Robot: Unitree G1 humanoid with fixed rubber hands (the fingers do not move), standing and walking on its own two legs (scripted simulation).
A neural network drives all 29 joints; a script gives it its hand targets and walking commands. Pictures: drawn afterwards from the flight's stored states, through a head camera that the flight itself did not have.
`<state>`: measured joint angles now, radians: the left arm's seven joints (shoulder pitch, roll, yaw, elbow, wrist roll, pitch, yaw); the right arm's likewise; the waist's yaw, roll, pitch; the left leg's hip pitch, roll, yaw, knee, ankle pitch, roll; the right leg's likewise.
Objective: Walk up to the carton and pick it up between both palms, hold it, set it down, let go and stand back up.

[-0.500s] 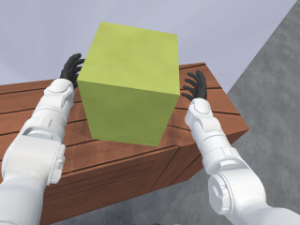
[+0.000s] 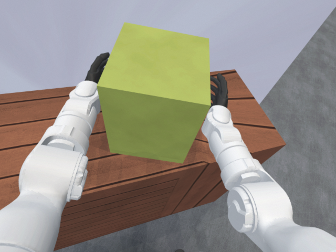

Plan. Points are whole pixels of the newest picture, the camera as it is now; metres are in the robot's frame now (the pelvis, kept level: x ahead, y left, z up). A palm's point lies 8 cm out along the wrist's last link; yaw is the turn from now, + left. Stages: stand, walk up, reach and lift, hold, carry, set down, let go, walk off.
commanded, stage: reach and lift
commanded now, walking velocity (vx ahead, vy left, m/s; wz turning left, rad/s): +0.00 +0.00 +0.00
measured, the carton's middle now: (156, 99) +0.46 -0.02 +0.07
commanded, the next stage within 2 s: none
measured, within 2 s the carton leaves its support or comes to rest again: leaves its support in 1.92 s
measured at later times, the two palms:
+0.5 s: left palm (96, 83) +0.49 +0.12 +0.10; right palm (218, 107) +0.40 -0.16 +0.10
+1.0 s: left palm (96, 85) +0.49 +0.12 +0.10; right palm (216, 111) +0.40 -0.16 +0.09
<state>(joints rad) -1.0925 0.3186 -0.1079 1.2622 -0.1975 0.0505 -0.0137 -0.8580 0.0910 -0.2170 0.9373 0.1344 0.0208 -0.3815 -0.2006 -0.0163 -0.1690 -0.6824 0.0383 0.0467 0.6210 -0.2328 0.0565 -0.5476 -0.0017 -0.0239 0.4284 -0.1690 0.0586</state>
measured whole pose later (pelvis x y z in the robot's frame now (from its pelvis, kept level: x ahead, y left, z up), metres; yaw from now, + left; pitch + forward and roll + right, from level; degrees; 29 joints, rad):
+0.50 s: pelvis +0.00 +0.00 +0.00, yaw +0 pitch +16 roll -4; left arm -1.12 0.30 0.05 1.27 0.00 0.03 -0.06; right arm -0.88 0.16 -0.41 0.96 -0.06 -0.06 -0.34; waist -0.21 -0.05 -0.14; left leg -0.66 0.03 0.04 0.58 -0.21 0.05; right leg -0.53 -0.01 -0.03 0.40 -0.15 0.05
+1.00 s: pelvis +0.02 -0.01 +0.02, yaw +1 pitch +9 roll -3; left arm -1.04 0.22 0.31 1.32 0.27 -0.08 -0.12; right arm -0.74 0.27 -0.63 0.92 -0.32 -0.24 -0.25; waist -0.16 -0.07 -0.05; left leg -0.40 0.02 0.05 0.46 -0.21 0.04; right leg -0.28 -0.02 -0.05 0.28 -0.15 0.05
